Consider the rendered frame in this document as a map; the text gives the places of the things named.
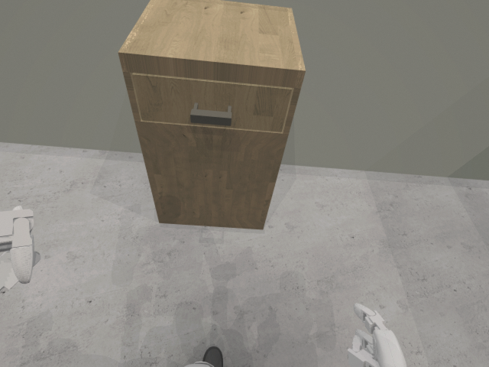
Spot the drawer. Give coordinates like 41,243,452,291
132,73,292,132

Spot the cabinet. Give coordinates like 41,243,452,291
118,0,306,229

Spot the left robot hand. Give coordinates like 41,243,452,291
0,206,40,290

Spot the left robot foot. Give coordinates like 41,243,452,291
203,346,223,367

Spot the handle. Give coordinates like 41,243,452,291
190,102,232,126

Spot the right robot hand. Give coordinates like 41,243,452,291
348,303,406,367

